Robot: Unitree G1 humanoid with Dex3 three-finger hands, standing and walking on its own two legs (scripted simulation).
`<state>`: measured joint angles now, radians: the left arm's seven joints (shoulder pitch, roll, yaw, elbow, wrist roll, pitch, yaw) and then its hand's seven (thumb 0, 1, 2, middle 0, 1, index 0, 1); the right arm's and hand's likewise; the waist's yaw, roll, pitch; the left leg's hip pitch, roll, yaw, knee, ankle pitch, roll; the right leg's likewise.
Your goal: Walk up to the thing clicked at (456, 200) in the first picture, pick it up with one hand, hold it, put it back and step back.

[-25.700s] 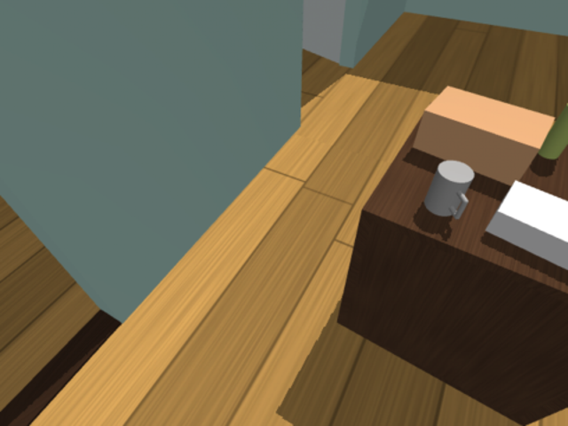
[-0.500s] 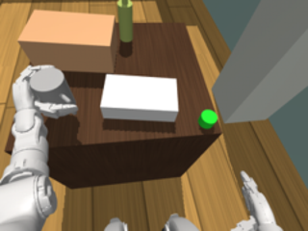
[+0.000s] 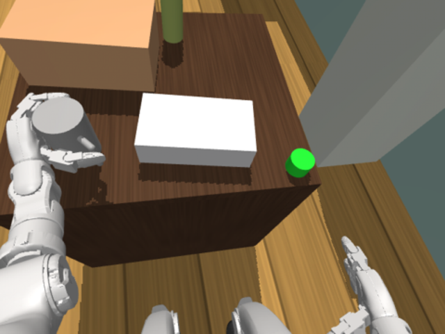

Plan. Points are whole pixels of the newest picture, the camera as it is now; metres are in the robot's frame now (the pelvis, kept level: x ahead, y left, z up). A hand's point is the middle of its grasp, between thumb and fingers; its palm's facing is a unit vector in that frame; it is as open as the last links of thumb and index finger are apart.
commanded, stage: lower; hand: left
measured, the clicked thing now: (77, 139) +0.49 +0.21 +0.01
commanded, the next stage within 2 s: loosen in 0.16 s
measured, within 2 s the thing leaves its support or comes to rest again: rests again in 0.20 s
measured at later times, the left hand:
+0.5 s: hand (69, 135) +0.50 +0.22 +0.01, palm faces +0.24 -0.97 +0.00, open 12.7 cm
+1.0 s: hand (61, 130) +0.50 +0.23 +0.03, palm faces +0.25 -0.97 +0.00, open 16.7 cm
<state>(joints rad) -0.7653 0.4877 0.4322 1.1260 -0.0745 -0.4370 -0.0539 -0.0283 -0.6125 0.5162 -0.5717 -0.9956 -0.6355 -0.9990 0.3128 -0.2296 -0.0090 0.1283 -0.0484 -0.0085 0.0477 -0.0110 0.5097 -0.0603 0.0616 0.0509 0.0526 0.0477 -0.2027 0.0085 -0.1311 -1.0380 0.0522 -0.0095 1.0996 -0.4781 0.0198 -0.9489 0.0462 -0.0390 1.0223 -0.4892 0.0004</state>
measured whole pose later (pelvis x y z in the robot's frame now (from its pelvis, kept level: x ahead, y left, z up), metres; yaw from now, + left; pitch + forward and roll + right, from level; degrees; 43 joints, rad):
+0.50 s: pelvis +0.00 +0.00 -0.01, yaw +0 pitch +25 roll -4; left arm -0.78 0.51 0.47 1.15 -0.07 -0.47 -0.05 -0.04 -0.61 0.43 -0.67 -0.88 -0.73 -0.88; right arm 0.36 -0.25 -0.01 0.04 -0.05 0.01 0.05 -0.01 0.50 -0.05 0.06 0.05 0.05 0.05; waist -0.23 0.00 -0.14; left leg -1.10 0.05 -0.02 1.16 -0.49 0.02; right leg -1.01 0.05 -0.05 1.08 -0.51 0.00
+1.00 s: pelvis -0.01 +0.00 -0.01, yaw -1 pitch +25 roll -4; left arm -0.82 0.54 0.49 1.14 -0.05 -0.46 -0.05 -0.02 -0.59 0.12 -0.24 -0.19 -0.26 -0.19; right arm 0.35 -0.26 -0.02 0.04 -0.05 0.03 0.05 -0.01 0.52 -0.05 0.06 0.05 0.06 0.05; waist -0.23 0.00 -0.14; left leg -1.12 0.05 -0.01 1.17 -0.49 0.02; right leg -1.03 0.05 -0.04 1.10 -0.50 0.00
